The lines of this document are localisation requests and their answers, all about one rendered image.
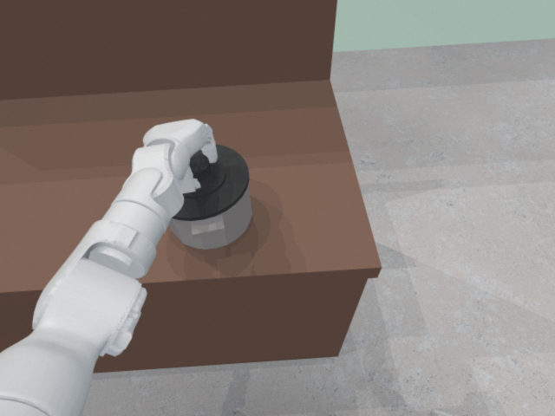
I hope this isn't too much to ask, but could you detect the left robot hand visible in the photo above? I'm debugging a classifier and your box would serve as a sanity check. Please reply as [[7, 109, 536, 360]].
[[143, 119, 218, 194]]

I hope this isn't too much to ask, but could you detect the knob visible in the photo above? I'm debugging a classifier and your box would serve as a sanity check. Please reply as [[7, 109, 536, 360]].
[[189, 153, 212, 182]]

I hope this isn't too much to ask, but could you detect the pot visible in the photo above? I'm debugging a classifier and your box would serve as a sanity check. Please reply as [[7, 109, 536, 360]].
[[169, 187, 252, 250]]

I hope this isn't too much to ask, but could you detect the robot left forearm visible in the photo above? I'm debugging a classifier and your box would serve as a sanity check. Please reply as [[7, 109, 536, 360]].
[[32, 135, 190, 329]]

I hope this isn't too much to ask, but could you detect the left robot upper arm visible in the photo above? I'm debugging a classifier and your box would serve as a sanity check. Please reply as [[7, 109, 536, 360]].
[[0, 257, 147, 416]]

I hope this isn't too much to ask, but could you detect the table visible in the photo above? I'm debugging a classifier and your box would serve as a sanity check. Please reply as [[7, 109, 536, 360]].
[[0, 0, 382, 374]]

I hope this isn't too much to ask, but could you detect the lid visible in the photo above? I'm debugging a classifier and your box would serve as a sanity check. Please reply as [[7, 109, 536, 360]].
[[172, 144, 249, 221]]

